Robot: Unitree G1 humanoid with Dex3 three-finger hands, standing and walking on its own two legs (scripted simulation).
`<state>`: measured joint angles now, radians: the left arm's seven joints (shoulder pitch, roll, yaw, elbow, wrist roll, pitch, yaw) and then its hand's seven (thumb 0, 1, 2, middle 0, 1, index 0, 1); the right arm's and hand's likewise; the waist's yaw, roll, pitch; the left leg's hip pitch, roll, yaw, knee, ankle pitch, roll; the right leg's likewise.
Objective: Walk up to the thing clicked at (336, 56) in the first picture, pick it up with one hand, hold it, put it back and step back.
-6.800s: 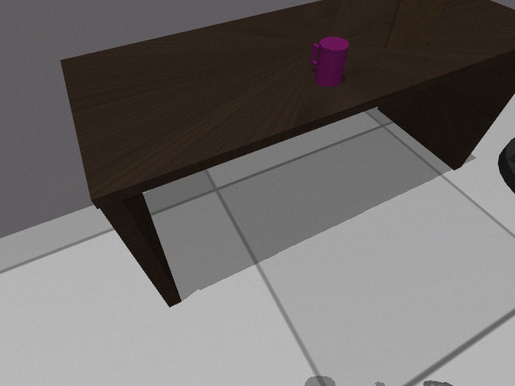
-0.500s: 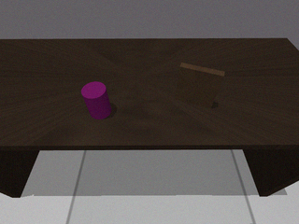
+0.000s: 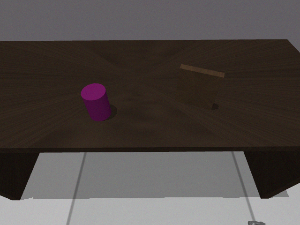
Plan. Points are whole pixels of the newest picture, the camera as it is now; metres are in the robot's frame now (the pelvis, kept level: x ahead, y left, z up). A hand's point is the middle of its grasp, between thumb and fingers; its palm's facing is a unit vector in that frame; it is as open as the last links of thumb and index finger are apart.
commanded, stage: stand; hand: left
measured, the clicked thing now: (97, 99) +0.50 +0.21 +0.01
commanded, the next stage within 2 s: rise first in 0.62 s
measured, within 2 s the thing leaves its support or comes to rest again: neither
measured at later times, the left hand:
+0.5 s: hand out of the picture +0.07 +0.25 -0.16, palm faces -0.03 -0.94 -0.33, open 7.4 cm
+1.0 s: hand (76, 209) +0.17 +0.24 -0.12, palm faces +0.18 -0.93 -0.32, open 12.0 cm
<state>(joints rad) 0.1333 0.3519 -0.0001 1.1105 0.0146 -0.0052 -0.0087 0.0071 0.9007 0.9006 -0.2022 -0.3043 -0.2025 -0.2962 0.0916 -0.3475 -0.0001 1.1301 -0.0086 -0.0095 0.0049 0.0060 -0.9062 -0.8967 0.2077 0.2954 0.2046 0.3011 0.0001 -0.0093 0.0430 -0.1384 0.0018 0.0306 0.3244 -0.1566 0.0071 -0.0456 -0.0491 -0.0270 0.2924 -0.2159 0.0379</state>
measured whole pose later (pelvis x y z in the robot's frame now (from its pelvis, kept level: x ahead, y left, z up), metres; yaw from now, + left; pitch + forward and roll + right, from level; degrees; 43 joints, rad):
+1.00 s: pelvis -0.01 -0.01 -0.01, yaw -1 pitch +3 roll +0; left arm 0.08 0.30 0.14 0.78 -0.04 -0.08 0.06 0.01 0.37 0.40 -0.09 -0.11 -0.09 -0.10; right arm 0.07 -0.27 -0.10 0.86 0.05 -0.08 -0.06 0.01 -0.38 -0.41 0.08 0.09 0.08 0.10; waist 0.01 -0.01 0.03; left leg -0.31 0.02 0.04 0.44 -0.19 0.00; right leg -0.23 -0.03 -0.01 0.43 -0.25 0.02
